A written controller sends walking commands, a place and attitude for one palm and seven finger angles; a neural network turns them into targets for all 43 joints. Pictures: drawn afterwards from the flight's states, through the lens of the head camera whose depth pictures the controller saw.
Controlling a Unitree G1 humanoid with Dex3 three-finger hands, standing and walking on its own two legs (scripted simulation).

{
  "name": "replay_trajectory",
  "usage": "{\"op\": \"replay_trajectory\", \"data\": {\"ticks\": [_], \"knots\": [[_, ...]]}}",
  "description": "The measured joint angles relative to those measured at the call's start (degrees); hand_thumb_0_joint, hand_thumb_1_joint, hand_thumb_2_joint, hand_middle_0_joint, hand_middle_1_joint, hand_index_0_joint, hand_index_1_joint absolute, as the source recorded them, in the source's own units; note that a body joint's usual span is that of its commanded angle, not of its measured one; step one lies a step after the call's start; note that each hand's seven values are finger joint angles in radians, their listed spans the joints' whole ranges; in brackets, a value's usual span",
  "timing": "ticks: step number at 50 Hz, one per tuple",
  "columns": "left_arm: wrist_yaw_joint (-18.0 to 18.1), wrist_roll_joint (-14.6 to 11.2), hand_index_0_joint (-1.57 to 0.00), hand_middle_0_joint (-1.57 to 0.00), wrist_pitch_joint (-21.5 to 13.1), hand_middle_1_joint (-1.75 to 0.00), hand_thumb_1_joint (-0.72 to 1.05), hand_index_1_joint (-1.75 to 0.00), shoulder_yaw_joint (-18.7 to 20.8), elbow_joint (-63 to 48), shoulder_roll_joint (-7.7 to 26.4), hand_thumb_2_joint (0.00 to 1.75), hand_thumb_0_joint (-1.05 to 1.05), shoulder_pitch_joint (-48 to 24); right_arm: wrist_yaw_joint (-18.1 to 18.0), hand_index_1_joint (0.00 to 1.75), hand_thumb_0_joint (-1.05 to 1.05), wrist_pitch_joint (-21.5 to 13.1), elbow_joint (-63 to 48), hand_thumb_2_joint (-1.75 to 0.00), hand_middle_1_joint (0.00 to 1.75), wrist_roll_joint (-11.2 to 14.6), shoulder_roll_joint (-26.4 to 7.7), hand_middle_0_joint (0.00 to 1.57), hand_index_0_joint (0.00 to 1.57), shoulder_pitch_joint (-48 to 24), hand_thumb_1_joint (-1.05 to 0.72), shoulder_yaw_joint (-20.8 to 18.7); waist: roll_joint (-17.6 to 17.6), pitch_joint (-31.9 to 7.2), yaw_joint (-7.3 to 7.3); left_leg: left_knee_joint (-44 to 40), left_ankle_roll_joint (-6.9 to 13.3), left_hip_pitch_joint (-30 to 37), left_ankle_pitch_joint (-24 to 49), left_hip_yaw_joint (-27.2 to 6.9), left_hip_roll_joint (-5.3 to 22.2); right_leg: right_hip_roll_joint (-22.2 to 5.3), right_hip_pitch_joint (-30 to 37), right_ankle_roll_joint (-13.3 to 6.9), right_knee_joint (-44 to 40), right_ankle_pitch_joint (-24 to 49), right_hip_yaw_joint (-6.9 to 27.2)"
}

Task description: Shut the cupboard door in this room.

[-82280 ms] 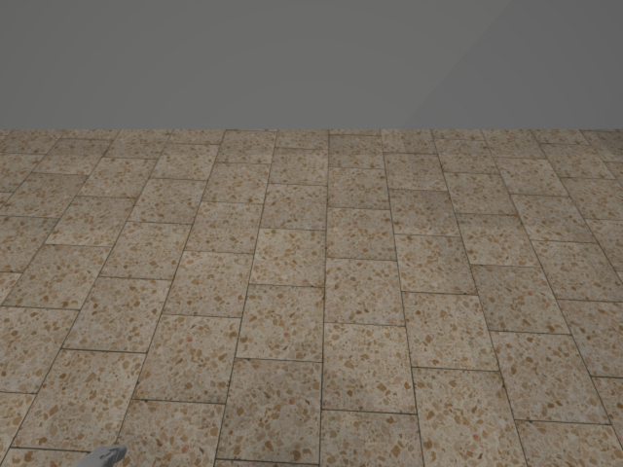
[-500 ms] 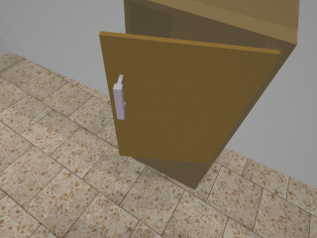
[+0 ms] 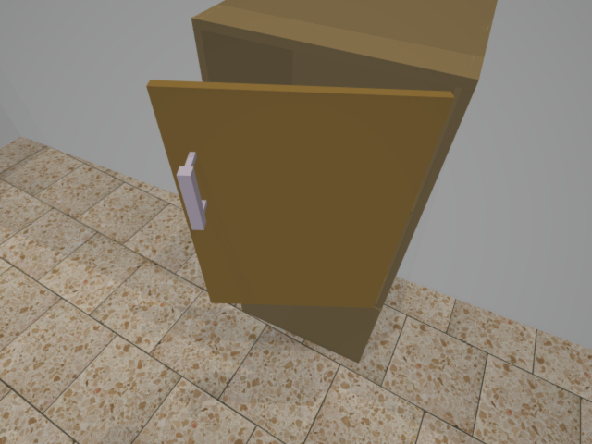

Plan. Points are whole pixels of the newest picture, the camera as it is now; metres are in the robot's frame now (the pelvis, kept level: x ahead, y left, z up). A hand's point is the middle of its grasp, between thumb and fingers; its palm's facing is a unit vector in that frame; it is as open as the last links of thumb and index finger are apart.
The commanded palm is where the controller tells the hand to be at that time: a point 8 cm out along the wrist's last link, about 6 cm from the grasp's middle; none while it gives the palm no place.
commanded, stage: come to a stop and stand still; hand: left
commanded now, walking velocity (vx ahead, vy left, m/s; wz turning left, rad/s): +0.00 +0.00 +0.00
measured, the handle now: (195, 191) +0.48 +0.19 +0.06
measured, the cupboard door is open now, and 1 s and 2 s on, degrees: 24 24 24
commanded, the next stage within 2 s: look again from close up in 0.16 s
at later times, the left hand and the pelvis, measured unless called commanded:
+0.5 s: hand out of the picture +0.01 +0.19 -0.18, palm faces +0.02 -0.98 -0.20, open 7.4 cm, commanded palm none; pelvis +0.01 +0.02 -0.01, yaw +0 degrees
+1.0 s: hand (134, 411) +0.18 +0.23 -0.07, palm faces +0.25 -0.95 -0.17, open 7.3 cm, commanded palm +0.12 +0.27 -0.07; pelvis +0.01 +0.03 -0.02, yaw +3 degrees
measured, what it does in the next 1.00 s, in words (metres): stands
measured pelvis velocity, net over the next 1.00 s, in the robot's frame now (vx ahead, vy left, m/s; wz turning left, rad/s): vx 0.01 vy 0.03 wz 0.04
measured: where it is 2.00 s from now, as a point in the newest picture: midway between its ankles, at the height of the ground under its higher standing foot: outside the picture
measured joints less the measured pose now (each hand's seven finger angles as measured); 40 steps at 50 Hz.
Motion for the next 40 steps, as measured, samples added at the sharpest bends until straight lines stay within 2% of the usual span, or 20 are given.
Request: {"op": "replay_trajectory", "data": {"ticks": [13, 15, 17, 20, 27, 40], "knots": [[0.38, -0.07, -0.2, -0.2, -0.48, -0.3, 0.91, -0.3, 0.16, 0.45, -1.22, 0.9, 0.01, 0.57, -0.48, 0.3, 0.01, -0.83, 0.42, -0.9, 0.29, 0.13, 2.61, 0.2, 0.19, 1.17, -0.91, 0.26, -0.44, 0.53, 0.11, 0.36, -0.19, -0.23, -0.7, -0.21, 0.11, 0.12, 0.11, -0.16, -0.24, -0.44, -0.17], [1.09, 0.4, -0.2, -0.2, -1.58, -0.3, 0.91, -0.3, -0.38, -0.02, -1.7, 0.9, 0.01, 0.78, -0.05, 0.3, 0.01, -0.94, -0.99, -0.9, 0.29, 0.22, 1.98, 0.2, 0.19, 0.42, -0.91, 0.36, 0.97, 0.45, 0.41, 4.59, 0.08, -3.02, -2.98, -1.18, 0.86, 0.92, -0.96, 0.07, 0.21, -0.39, -0.25], [1.14, 0.54, -0.2, -0.2, -2.33, -0.3, 0.91, -0.3, -0.76, -0.8, -1.93, 0.9, 0.01, 1.36, 0.27, 0.3, 0.01, -1.22, -3.12, -0.9, 0.29, 0.08, 1.19, 0.2, 0.19, -0.43, -0.91, 0.1, 2.31, 0.48, -0.08, 7.65, 0.25, -4.9, -4.38, -2.16, 1.05, 1.37, -2.43, 0.19, 2.42, -1.35, -0.17], [1.04, 0.5, -0.2, -0.2, -2.34, -0.3, 0.91, -0.3, -0.87, -1.24, -1.32, 0.9, 0.01, 1.32, 0.04, 0.3, 0.02, -1.72, -4.77, -0.9, 0.29, -0.35, 0.15, 0.2, 0.19, -0.83, -0.93, 0.13, 2.63, 0.0, -0.46, 9.71, 0.8, -5.53, -5.74, -2.02, -0.05, 0.21, -3.52, 0.74, 5.71, -3.54, -0.07], [0.92, 0.44, -0.2, -0.2, -1.75, -0.3, 0.91, -0.3, -0.69, -3.23, 1.25, 0.9, 0.01, -0.11, 0.16, 0.3, 0.03, -1.98, -6.05, -0.9, 0.29, -0.27, -1.65, 0.2, 0.19, -1.83, -0.94, 0.45, 2.19, -0.93, 0.56, 9.64, 2.22, -4.59, -6.51, -0.74, -2.21, -2.09, -4.0, 2.16, 8.42, -5.58, 0.96], [0.44, 0.4, -0.2, -0.2, -0.94, -0.3, 0.9, -0.3, -0.73, -4.43, 3.98, 0.9, 0.01, -2.51, 0.55, 0.3, 0.01, -2.38, -6.19, -0.9, 0.29, -0.12, -2.28, 0.2, 0.2, -5.14, -0.92, 1.07, 0.31, -0.1, 1.16, 6.84, 2.96, -3.0, -5.74, 0.61, -3.24, -3.14, -3.37, 3.03, 6.83, -5.03, 2.2]]}}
